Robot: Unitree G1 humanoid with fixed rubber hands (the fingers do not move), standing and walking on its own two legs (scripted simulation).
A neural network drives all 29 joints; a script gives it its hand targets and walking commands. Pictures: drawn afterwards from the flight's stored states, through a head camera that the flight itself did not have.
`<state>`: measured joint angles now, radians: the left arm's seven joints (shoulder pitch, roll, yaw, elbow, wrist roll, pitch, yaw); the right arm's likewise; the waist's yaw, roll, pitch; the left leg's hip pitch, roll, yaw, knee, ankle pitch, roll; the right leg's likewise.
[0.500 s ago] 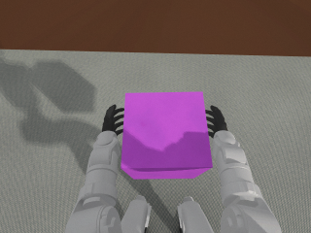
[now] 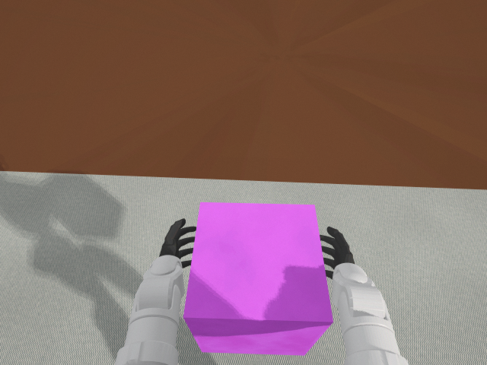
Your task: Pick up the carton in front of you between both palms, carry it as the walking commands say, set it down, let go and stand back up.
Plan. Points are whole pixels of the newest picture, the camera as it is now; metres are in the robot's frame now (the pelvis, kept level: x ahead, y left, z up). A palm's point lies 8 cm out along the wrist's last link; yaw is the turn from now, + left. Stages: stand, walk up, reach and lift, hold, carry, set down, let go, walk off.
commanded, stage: reach and lift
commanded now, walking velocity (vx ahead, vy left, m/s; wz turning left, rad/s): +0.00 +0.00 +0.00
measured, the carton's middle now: (255, 282) +0.29 +0.00 -0.06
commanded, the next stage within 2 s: hold in 1.02 s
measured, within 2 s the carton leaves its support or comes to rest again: neither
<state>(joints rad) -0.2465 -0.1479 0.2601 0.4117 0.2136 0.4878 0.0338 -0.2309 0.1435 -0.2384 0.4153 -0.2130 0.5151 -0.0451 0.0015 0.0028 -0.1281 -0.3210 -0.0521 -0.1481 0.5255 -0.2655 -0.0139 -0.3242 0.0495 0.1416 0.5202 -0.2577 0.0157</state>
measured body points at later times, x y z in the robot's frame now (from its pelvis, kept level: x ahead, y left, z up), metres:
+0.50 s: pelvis -0.02 +0.00 +0.00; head -0.04 +0.00 +0.45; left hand +0.30 +0.15 +0.03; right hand +0.29 -0.15 +0.02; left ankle +0.00 +0.13 -0.74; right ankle +0.01 -0.13 -0.74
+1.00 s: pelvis +0.00 +0.00 +0.01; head -0.04 +0.00 +0.46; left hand +0.30 +0.15 +0.04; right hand +0.29 -0.15 +0.03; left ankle +0.00 +0.13 -0.74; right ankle +0.01 -0.13 -0.74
